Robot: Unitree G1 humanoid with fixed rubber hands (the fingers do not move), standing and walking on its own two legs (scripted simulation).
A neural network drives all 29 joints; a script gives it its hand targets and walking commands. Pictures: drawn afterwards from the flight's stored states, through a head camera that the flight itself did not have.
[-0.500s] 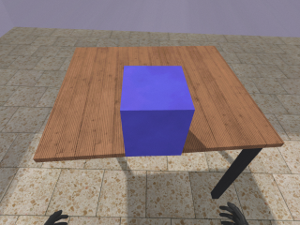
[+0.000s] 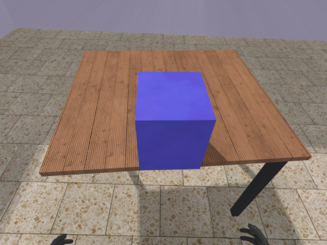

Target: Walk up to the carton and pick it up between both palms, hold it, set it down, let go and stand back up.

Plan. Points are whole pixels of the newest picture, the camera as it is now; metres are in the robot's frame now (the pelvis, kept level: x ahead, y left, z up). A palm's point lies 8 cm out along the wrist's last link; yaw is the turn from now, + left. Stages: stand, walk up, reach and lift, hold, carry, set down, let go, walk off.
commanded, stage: walk up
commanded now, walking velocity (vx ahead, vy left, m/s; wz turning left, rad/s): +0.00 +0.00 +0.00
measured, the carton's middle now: (169, 121) +0.46 -0.02 +0.03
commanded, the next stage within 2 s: none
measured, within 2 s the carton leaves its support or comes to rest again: neither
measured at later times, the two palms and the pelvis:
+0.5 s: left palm out of the picture +0.08 +0.20 -0.11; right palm out of the picture +0.06 -0.42 -0.11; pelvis -0.01 -0.11 -0.01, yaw -2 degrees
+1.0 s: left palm out of the picture +0.04 +0.05 -0.11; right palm out of the picture +0.03 -0.54 -0.16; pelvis -0.04 -0.25 -0.03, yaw +3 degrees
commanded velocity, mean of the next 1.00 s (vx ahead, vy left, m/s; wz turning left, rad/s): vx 0.00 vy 0.00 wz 0.00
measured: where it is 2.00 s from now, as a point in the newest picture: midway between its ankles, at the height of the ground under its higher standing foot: outside the picture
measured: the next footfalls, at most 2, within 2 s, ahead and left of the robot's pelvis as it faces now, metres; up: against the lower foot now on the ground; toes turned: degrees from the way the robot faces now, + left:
right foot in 0.42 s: +0.07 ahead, -0.16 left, +0.00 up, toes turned -2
left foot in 0.76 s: +0.07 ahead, -0.04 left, +0.00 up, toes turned -7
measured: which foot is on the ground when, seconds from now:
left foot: down 0.00-0.44, up 0.46-0.74, down 0.76-0.92, up 0.94-1.00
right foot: down 0.00-0.14, up 0.16-0.40, down 0.42-0.72, up 0.74-0.88, down 0.90-1.00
